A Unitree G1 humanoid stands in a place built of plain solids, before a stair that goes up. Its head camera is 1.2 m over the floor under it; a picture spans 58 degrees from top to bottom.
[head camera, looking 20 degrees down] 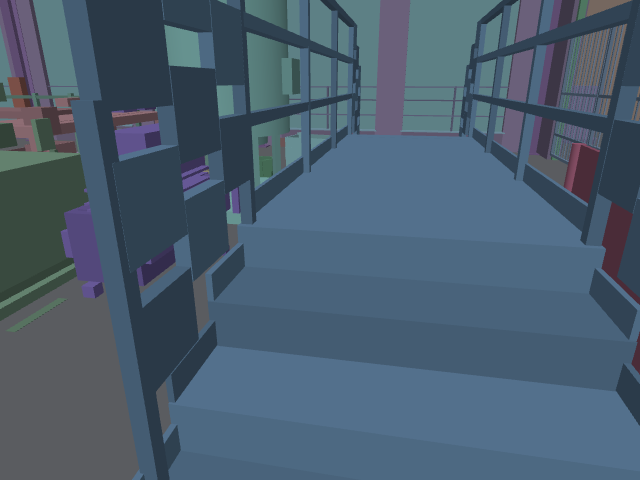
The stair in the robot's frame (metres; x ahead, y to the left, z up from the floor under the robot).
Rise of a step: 0.17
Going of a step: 0.30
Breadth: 1.30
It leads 11 degrees to the right of straight ahead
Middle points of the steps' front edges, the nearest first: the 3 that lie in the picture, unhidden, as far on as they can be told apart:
0.88 -0.20 0.34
1.17 -0.26 0.51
1.47 -0.32 0.68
